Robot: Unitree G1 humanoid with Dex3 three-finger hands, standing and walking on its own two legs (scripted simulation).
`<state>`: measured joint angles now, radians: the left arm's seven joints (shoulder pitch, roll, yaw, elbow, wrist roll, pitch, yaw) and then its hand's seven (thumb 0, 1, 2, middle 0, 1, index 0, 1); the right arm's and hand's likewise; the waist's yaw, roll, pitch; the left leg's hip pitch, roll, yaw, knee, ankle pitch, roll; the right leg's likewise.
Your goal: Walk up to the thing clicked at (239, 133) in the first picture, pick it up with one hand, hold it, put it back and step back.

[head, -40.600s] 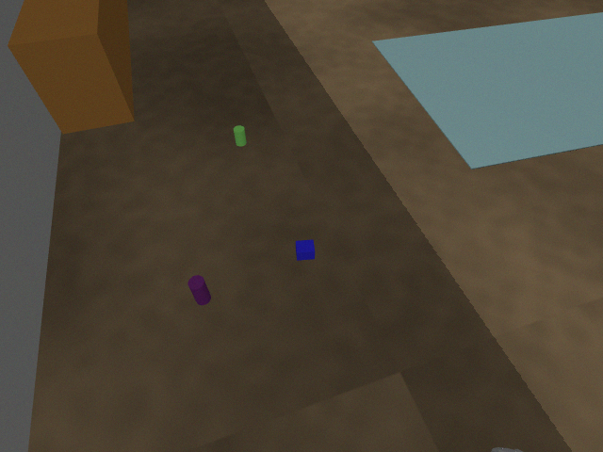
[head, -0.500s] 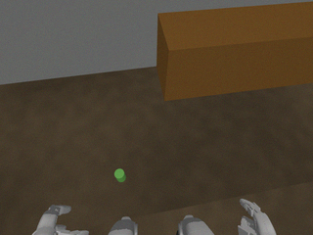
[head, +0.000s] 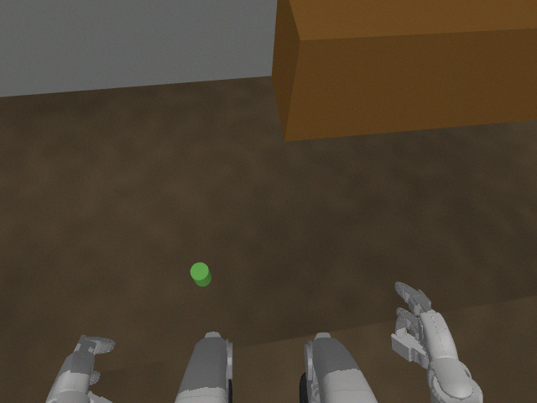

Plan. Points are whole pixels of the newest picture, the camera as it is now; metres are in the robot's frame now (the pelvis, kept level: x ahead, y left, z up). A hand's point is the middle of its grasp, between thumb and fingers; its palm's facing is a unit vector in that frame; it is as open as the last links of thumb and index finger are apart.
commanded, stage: rise first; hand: left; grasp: from above
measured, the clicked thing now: (201, 274) +0.44 +0.19 -0.62
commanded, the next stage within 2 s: approach in 1.82 s
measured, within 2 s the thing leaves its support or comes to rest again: neither
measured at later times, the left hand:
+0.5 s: hand (146, 321) +0.26 +0.27 -0.34, palm faces -0.43 -0.39 -0.81, open 13.9 cm
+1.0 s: hand (158, 301) +0.32 +0.27 -0.44, palm faces -0.46 -0.10 -0.88, open 14.1 cm
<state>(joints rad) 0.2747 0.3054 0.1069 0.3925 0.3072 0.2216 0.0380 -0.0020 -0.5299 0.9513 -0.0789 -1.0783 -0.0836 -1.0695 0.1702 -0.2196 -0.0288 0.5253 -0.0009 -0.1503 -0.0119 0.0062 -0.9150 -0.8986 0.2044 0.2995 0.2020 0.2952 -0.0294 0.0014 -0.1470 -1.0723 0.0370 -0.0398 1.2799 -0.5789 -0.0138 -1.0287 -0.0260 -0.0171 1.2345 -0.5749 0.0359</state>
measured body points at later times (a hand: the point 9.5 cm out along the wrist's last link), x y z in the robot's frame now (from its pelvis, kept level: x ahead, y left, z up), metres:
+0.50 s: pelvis -0.07 -0.01 -0.19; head +0.13 +0.00 +0.21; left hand +0.28 +0.28 -0.29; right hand +0.09 -0.28 -0.33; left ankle +0.01 +0.12 -0.63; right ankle +0.01 -0.15 -0.63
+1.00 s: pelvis -0.09 +0.00 -0.28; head +0.12 +0.04 +0.12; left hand +0.34 +0.27 -0.38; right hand -0.01 -0.29 -0.40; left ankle +0.01 +0.12 -0.63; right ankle +0.00 -0.15 -0.63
